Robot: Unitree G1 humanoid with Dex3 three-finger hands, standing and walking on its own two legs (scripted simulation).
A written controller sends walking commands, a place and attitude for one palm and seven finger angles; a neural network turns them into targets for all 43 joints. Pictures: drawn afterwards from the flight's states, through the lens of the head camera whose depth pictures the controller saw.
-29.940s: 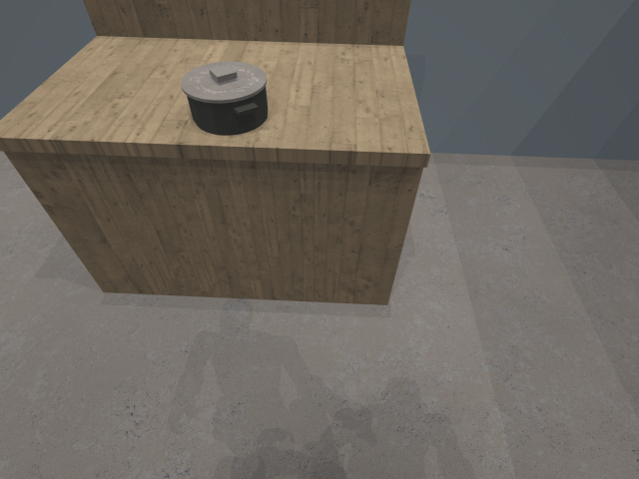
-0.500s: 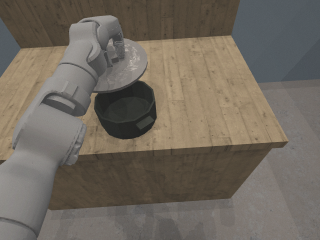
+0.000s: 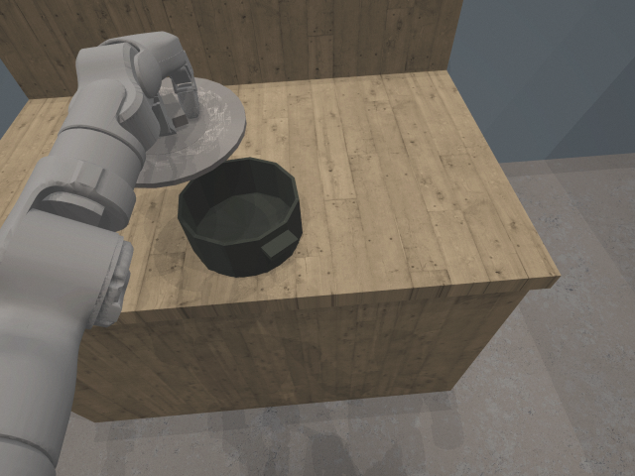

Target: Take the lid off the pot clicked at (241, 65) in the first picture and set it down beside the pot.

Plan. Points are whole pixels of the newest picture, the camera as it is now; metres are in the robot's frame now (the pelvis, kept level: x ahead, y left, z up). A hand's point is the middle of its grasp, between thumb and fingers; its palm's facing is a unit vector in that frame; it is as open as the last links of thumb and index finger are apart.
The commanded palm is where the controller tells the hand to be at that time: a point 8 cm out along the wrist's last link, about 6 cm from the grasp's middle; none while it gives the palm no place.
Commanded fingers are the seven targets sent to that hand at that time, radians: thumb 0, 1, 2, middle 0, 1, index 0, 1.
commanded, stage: move the lid sideways beside the pot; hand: left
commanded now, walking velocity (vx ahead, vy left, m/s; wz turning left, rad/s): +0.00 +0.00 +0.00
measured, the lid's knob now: (161, 114) +0.52 +0.17 +0.19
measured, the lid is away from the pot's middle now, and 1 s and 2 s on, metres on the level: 0.07 0.19 0.24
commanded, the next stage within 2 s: lower the lid onto the table in 1.60 s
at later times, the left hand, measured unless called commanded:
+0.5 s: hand (100, 118) +0.49 +0.23 +0.21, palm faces -0.29 -0.06 -0.95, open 6.6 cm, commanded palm +0.50 +0.23 +0.28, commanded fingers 0.00 0.54 1.09 -0.74 -1.02 -0.95 -1.10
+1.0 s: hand (61, 116) +0.50 +0.28 +0.21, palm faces -0.29 -0.08 -0.95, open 6.6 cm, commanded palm +0.50 +0.28 +0.28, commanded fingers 0.00 0.54 1.09 -0.74 -1.02 -0.95 -1.10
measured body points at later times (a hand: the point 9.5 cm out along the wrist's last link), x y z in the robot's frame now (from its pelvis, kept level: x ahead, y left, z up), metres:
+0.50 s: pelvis +0.00 +0.02 +0.00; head +0.05 +0.00 +0.45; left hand +0.50 +0.23 +0.27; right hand +0.07 -0.25 -0.13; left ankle -0.02 +0.08 -0.74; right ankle -0.01 -0.12 -0.74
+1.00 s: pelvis +0.01 +0.02 +0.00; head +0.07 +0.02 +0.44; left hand +0.52 +0.28 +0.26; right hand +0.04 -0.25 -0.13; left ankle -0.02 +0.08 -0.74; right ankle -0.01 -0.12 -0.74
